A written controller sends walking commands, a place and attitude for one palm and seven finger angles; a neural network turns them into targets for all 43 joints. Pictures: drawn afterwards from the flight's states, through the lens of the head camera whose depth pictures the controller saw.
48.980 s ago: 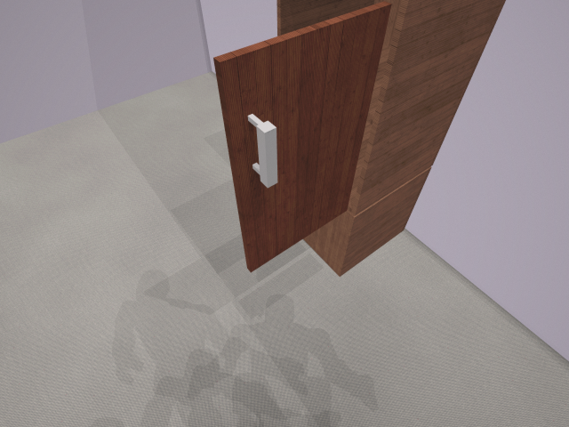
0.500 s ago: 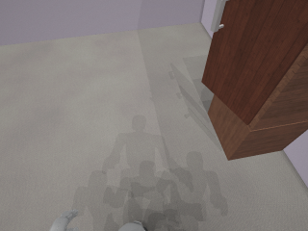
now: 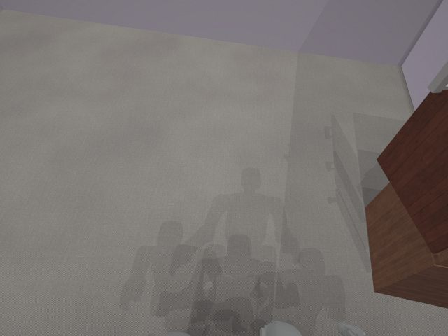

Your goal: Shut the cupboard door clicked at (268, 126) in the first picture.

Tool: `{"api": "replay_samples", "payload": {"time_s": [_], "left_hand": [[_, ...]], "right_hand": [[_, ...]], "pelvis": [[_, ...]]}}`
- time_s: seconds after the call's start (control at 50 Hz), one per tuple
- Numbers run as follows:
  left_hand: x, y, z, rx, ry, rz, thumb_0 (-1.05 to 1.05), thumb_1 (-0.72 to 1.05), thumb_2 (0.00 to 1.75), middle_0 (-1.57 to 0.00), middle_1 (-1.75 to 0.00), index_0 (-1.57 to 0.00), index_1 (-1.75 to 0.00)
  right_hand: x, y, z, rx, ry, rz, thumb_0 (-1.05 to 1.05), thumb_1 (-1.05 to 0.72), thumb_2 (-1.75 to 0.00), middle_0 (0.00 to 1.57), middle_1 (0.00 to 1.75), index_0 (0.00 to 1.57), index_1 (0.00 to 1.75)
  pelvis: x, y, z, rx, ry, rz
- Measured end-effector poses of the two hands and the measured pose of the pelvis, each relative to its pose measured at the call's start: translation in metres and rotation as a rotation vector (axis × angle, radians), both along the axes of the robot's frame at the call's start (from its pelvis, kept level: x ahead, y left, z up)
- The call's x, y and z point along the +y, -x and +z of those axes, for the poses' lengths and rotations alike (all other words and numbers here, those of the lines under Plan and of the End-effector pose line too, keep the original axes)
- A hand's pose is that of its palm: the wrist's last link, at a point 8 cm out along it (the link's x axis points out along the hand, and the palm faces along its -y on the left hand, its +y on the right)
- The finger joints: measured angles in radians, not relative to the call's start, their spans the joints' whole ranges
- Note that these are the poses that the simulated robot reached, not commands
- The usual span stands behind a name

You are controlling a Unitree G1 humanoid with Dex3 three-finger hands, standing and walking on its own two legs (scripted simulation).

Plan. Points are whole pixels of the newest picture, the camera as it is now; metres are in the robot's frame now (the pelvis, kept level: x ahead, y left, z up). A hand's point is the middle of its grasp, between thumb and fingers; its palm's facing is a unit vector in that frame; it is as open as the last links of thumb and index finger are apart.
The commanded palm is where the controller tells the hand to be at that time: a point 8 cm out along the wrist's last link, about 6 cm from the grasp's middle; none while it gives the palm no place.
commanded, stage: walk to a spot facing it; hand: left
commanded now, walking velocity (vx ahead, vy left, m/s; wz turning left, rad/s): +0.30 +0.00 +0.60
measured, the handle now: out of the picture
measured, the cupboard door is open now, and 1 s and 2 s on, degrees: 20 20 20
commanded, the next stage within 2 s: turn to face it in 1.36 s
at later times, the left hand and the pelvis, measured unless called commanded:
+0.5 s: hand out of the picture +0.04 +0.13 -0.15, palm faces +0.40 -0.90 -0.19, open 7.4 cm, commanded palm none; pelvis +0.12 -0.02 +0.01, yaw +22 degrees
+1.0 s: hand (97, 248) +0.28 +0.30 -0.13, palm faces +0.50 -0.84 -0.22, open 7.4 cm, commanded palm none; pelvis +0.27 +0.07 +0.01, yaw +31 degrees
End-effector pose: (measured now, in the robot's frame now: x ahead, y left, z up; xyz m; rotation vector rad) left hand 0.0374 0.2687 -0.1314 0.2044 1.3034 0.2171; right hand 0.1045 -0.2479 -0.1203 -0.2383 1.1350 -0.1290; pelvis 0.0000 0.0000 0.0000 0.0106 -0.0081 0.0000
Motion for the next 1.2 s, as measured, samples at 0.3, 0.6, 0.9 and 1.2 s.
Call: {"api": "replay_samples", "payload": {"time_s": [0.3,0.6,0.9,1.2], "left_hand": [[-0.056,-0.036,0.028,-0.137,-0.028,0.145,0.0,0.9,0.9,-0.2,-0.3,-0.2,-0.3],[-0.083,0.04,-0.012,0.17,0.146,0.498,0.01,0.9,0.9,-0.2,-0.3,-0.2,-0.3],[0.057,-0.142,0.018,-0.186,-0.005,0.468,0.01,0.91,0.9,-0.19,-0.3,-0.2,-0.3],[0.066,-0.305,0.025,-0.311,-0.032,0.478,0.0,0.9,0.9,-0.2,-0.3,-0.2,-0.3]], "right_hand": [[-0.038,-0.057,-0.014,0.137,-0.047,0.104,0.01,-0.9,-0.9,0.2,0.3,0.2,0.3],[0.095,-0.262,-0.006,-0.028,-0.061,0.474,0.01,-0.91,-0.9,0.2,0.3,0.19,0.3],[0.131,-0.281,-0.001,0.089,-0.024,0.448,0.0,-0.9,-0.9,0.2,0.3,0.2,0.3],[0.11,-0.34,-0.023,0.374,0.014,0.416,0.01,-0.9,-0.9,0.2,0.3,0.2,0.3]], "pelvis": [[-0.042,-0.07,0.009,0.009,-0.013,0.212],[0.012,-0.152,-0.008,-0.008,0.004,0.426],[0.065,-0.232,0.011,0.0,0.006,0.529],[0.079,-0.362,0.003,0.004,-0.003,0.654]]}}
